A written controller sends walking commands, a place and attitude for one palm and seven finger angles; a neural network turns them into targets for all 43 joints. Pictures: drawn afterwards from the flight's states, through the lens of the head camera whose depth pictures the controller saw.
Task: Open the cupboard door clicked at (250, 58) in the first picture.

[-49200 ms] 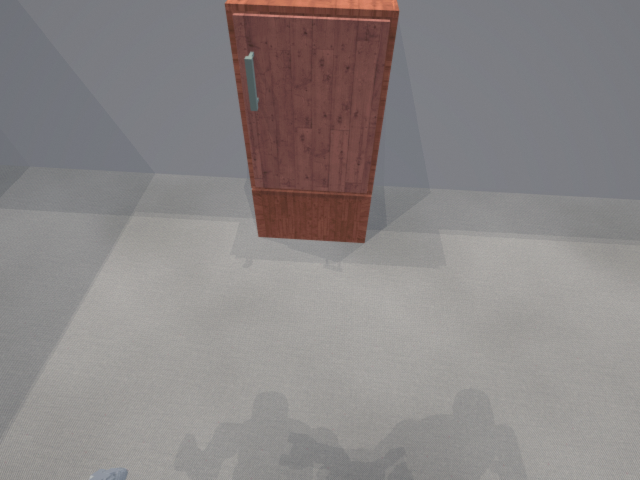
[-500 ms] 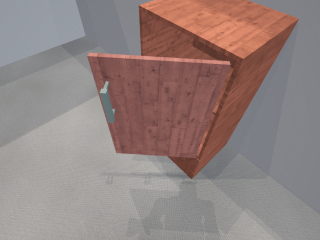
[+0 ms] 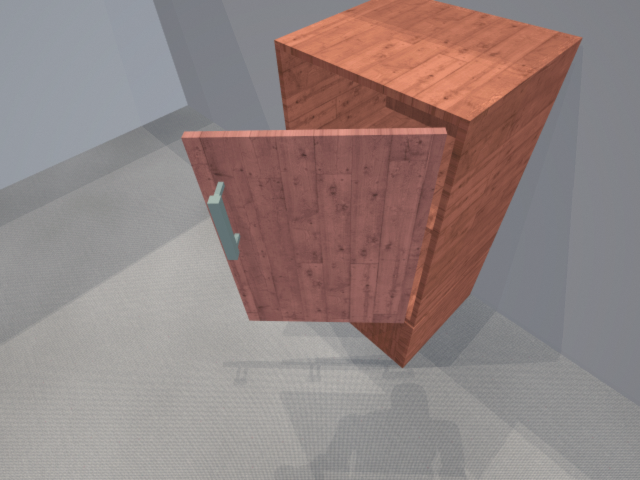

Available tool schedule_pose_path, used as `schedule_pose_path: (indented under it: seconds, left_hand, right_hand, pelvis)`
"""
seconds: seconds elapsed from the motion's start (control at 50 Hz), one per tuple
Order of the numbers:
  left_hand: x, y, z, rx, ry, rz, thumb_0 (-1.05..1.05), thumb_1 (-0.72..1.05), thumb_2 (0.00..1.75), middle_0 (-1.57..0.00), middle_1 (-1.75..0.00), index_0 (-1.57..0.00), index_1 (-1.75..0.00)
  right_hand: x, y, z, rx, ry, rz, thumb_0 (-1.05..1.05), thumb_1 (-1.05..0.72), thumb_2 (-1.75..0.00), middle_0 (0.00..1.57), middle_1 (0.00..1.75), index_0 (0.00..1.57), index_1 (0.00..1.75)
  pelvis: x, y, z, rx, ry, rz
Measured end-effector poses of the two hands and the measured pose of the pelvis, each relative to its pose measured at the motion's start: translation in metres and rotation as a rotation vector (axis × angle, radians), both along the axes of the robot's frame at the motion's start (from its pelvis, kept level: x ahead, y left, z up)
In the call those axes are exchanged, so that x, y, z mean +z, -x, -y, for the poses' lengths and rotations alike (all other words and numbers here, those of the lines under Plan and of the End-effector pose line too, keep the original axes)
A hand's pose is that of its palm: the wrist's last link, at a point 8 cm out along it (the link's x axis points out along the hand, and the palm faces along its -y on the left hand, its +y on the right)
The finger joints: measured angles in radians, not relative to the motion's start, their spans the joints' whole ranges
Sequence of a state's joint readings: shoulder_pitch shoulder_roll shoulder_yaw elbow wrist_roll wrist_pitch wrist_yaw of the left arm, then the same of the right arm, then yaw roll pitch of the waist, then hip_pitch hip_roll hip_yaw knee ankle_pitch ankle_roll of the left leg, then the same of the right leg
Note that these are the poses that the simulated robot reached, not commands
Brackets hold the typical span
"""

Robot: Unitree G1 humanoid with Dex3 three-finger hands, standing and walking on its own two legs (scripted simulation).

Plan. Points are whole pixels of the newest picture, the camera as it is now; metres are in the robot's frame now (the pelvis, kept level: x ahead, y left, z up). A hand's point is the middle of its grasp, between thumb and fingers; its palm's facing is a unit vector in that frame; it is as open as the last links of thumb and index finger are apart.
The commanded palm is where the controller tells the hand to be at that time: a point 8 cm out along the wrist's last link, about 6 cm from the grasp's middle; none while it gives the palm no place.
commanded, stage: look again from close up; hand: left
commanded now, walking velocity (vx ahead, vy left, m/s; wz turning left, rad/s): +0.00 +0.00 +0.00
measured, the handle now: (226, 222) +0.56 +0.21 -0.04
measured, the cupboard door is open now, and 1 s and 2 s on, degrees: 44 44 44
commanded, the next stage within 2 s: raise the hand with hooked fingers in 0.54 s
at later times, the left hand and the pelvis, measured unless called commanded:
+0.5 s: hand out of the picture +0.02 +0.16 -0.17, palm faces +0.02 -0.98 -0.22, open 7.3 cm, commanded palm none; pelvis +0.01 -0.02 +0.00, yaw +1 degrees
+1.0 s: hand (202, 445) +0.18 +0.17 -0.05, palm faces -0.03 -1.00 +0.01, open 8.2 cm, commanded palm +0.14 +0.23 -0.06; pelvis -0.03 -0.01 -0.07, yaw +1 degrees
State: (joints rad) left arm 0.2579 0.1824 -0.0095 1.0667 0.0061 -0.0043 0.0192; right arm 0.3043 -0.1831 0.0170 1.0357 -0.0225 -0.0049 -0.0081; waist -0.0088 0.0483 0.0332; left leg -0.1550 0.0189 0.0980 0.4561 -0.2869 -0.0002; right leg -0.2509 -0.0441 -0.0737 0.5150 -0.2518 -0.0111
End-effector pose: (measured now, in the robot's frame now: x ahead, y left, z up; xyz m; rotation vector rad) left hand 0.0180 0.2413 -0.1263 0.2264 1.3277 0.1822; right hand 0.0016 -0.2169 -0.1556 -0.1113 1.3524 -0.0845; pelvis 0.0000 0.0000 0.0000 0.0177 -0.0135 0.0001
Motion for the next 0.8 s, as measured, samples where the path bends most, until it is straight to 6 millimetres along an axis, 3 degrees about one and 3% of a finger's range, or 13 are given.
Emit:
schedule_pose_path:
  seconds: [0.22, 0.66, 0.7, 0.8]
  left_hand:
    - [-0.008, 0.011, 0.026, 0.024, 0.048, -0.053, 0.01, 0.91, 0.89, -0.20, -0.30, -0.20, -0.30]
    - [-0.012, -0.008, 0.034, 0.034, 0.046, -0.025, 0.01, 0.92, 0.89, -0.20, -0.30, -0.20, -0.30]
    - [0.005, -0.034, 0.028, 0.103, 0.043, 0.157, 0.02, 0.93, 0.89, -0.20, -0.30, -0.20, -0.31]
    - [0.084, -0.126, 0.014, 0.109, 0.027, 0.802, 0.02, 0.89, 0.88, -0.20, -0.33, -0.20, -0.33]
  right_hand:
    - [0.001, 0.014, 0.005, -0.008, 0.000, -0.081, 0.01, -0.91, -0.89, 0.20, 0.30, 0.20, 0.30]
    - [0.005, -0.013, 0.019, -0.005, 0.026, -0.058, 0.01, -0.92, -0.89, 0.20, 0.30, 0.20, 0.30]
    - [0.009, -0.024, 0.026, -0.008, 0.061, 0.034, 0.02, -0.92, -0.89, 0.20, 0.30, 0.20, 0.30]
    - [0.028, -0.081, 0.047, -0.003, 0.139, 0.389, 0.02, -0.92, -0.89, 0.20, 0.30, 0.20, 0.30]
  pelvis:
    - [0.001, -0.007, 0.010, 0.005, -0.001, 0.000]
    - [0.002, -0.016, 0.022, 0.011, 0.010, -0.009]
    - [0.000, -0.015, 0.020, 0.004, 0.013, -0.012]
    - [-0.008, -0.006, 0.013, 0.040, 0.009, -0.056]
